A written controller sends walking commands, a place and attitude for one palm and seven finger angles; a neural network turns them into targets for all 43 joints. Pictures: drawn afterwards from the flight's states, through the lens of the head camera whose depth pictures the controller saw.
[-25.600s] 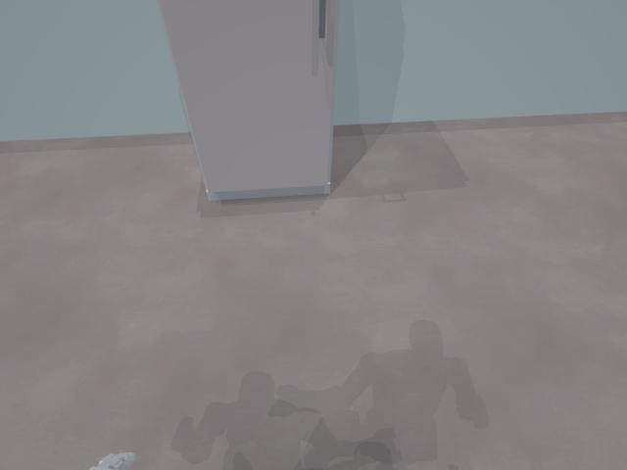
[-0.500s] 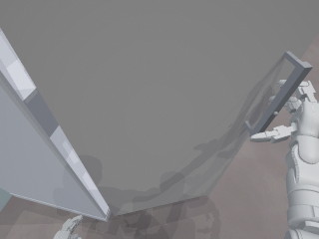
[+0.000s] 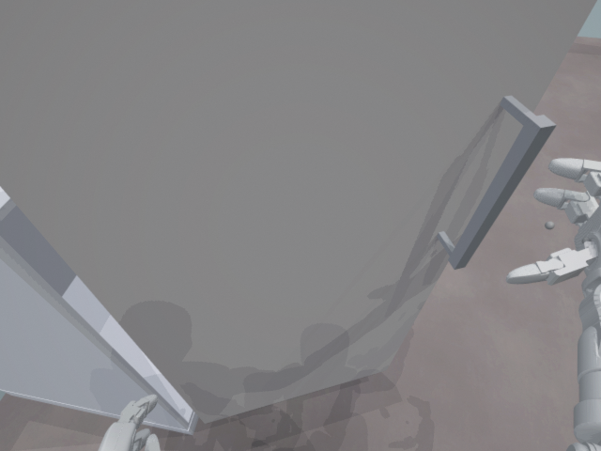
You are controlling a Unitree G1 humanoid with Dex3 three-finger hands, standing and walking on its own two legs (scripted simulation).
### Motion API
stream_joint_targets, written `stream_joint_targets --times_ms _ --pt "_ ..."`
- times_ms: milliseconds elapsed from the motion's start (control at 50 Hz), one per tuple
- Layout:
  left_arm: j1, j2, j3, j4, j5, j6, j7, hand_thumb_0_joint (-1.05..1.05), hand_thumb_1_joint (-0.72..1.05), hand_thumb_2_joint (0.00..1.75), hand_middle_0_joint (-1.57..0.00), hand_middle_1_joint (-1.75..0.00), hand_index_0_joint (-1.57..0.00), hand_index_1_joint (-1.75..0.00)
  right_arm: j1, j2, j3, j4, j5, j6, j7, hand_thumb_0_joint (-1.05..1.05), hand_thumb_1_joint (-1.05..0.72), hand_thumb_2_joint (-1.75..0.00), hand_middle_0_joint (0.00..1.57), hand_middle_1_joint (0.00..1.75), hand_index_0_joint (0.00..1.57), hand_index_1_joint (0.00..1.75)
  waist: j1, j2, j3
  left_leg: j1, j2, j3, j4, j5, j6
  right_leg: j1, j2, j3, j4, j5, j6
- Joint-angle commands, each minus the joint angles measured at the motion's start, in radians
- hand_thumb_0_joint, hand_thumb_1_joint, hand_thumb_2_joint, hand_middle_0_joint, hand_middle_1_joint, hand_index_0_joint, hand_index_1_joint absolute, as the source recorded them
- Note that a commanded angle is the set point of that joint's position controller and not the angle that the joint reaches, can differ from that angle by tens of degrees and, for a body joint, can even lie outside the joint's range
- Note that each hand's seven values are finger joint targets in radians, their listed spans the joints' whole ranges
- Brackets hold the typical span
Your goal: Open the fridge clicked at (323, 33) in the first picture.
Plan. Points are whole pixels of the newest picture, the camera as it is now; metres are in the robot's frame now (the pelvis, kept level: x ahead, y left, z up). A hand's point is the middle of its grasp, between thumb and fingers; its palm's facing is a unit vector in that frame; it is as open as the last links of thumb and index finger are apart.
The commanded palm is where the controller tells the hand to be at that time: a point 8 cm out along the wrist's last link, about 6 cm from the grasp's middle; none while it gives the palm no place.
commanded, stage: slip the hand off the handle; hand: right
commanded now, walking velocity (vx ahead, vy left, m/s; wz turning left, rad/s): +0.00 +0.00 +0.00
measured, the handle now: (480, 195) +0.41 -0.21 +0.14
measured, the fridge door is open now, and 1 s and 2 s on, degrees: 64 64 64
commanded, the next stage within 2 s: draw the hand back to the body in 0.82 s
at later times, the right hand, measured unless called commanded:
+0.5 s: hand (583, 263) +0.32 -0.30 +0.13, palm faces +0.26 +0.95 -0.18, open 14.7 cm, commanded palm +0.27 -0.34 +0.15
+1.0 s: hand out of the picture +0.24 -0.30 +0.14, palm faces +0.25 +0.96 -0.14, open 14.7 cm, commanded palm +0.21 -0.34 +0.15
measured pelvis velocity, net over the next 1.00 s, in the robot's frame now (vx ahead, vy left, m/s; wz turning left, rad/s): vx -0.02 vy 0.01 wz -0.04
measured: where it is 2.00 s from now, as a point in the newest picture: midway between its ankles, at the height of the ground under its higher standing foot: outside the picture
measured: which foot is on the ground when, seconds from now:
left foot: down 0.00-1.00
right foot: down 0.00-1.00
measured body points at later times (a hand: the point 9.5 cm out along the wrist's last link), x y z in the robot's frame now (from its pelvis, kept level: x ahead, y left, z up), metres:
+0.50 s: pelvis -0.01 +0.00 +0.00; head +0.01 -0.01 +0.45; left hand +0.11 +0.25 -0.10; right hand +0.30 -0.35 +0.14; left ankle -0.02 +0.14 -0.72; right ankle -0.01 -0.12 -0.72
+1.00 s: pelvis -0.02 +0.01 +0.00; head -0.02 +0.01 +0.45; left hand +0.18 +0.24 -0.08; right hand +0.22 -0.35 +0.15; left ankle -0.02 +0.14 -0.72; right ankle -0.01 -0.12 -0.72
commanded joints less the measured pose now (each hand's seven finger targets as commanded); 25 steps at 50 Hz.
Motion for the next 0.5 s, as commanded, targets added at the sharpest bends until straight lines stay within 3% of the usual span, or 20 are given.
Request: stream_joint_targets --times_ms 0,100,180,240,260,300,380,440,480 --pt "0.006 0.153 0.054 -0.114 0.003 -0.036 0.019 0.0 0.9 0.9 -0.2 -0.3 -0.2 -0.3 -0.397 -0.327 -0.108 -0.224 -0.001 -0.085 -0.02 0.0 0.55 -0.2 0.25 1.15 0.25 1.15 0.017 -0.055 -0.267 0.03 -0.045 0.02 -0.039 0.338 0.046 0.187 0.03 0.011 -0.055 0.393 -0.025" --pt "0.021 0.16 0.05 -0.102 0.008 -0.025 0.024 0.0 0.9 0.9 -0.2 -0.3 -0.2 -0.3 -0.421 -0.408 -0.161 -0.151 -0.01 -0.108 0.007 0.0 0.55 -0.2 0.25 1.15 0.25 1.15 0.019 -0.085 -0.288 0.027 -0.044 0.012 -0.032 0.315 0.046 0.159 0.032 0.008 -0.043 0.358 -0.027" --pt "0.019 0.151 0.052 -0.126 0.003 -0.029 0.019 0.0 0.9 0.9 -0.2 -0.3 -0.2 -0.3 -0.317 -0.315 -0.102 -0.174 0.017 -0.099 0.056 0.0 0.55 -0.2 0.25 1.15 0.25 1.15 0.003 -0.128 -0.31 0.02 -0.049 0.02 -0.031 0.29 0.053 0.185 0.028 0.016 -0.046 0.367 -0.023" --pt "0.011 0.156 0.054 -0.145 -0.003 -0.03 0.017 0.0 0.9 0.9 -0.2 -0.3 -0.2 -0.3 -0.244 -0.323 -0.117 -0.222 0.044 -0.084 0.07 0.0 0.55 -0.2 0.25 1.15 0.25 1.15 -0.004 -0.11 -0.292 0.014 -0.053 0.025 -0.038 0.269 0.051 0.176 0.025 0.018 -0.054 0.34 -0.023" --pt "0.008 0.157 0.055 -0.15 -0.003 -0.032 0.018 0.0 0.9 0.9 -0.2 -0.3 -0.2 -0.3 -0.227 -0.318 -0.125 -0.235 0.055 -0.078 0.069 0.0 0.55 -0.2 0.25 1.15 0.25 1.15 -0.004 -0.077 -0.282 0.018 -0.053 0.027 -0.041 0.262 0.048 0.162 0.026 0.016 -0.058 0.317 -0.026" --pt "0.005 0.16 0.055 -0.152 -0.003 -0.033 0.021 0.0 0.9 0.9 -0.2 -0.3 -0.2 -0.3 -0.185 -0.352 -0.173 -0.254 0.064 -0.076 0.059 0.0 0.55 -0.2 0.25 1.15 0.25 1.15 -0.012 -0.051 -0.269 0.036 -0.053 0.027 -0.044 0.269 0.047 0.141 0.027 0.013 -0.064 0.313 -0.029" --pt "-0.027 0.15 0.049 -0.165 -0.002 -0.045 0.025 0.0 0.9 0.9 -0.2 -0.3 -0.2 -0.3 -0.151 -0.334 -0.165 -0.359 0.066 -0.079 0.034 0.0 0.55 -0.2 0.25 1.15 0.25 1.15 -0.018 -0.089 -0.219 0.021 -0.052 0.029 -0.047 0.218 0.048 0.137 0.027 0.017 -0.078 0.268 -0.029" --pt "-0.035 0.145 0.049 -0.176 0.002 -0.058 0.026 0.0 0.9 0.9 -0.2 -0.3 -0.2 -0.3 -0.072 -0.347 -0.187 -0.426 0.064 -0.084 0.025 0.0 0.55 -0.2 0.25 1.15 0.25 1.15 -0.025 -0.095 -0.25 0.042 -0.052 0.03 -0.04 0.234 0.047 0.156 0.028 0.017 -0.077 0.291 -0.029" --pt "-0.049 0.139 0.047 -0.177 0.005 -0.068 0.027 0.0 0.9 0.9 -0.2 -0.3 -0.2 -0.3 -0.037 -0.335 -0.182 -0.495 0.065 -0.09 0.024 0.0 0.55 -0.2 0.25 1.15 0.25 1.15 -0.031 -0.153 -0.265 0.054 -0.049 0.028 -0.035 0.252 0.051 0.178 0.027 0.015 -0.07 0.32 -0.027"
